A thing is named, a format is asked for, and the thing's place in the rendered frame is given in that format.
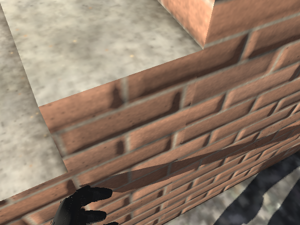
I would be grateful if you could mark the robot left hand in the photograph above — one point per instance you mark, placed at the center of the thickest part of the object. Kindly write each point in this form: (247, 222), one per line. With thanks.
(70, 211)

